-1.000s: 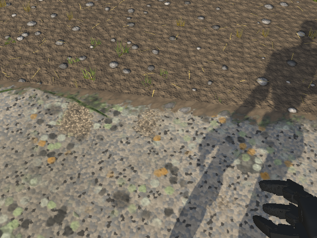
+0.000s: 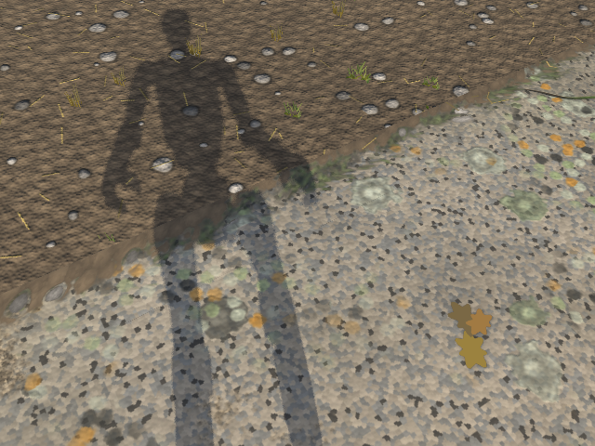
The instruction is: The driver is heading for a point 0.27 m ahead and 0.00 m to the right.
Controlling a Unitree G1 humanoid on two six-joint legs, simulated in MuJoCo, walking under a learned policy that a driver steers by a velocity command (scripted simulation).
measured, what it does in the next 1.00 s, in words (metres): steps on the spot: right foot, then left foot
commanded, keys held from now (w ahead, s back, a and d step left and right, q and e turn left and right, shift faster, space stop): e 0.28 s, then no key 0.48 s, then w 0.02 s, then w+q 0.20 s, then no key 0.02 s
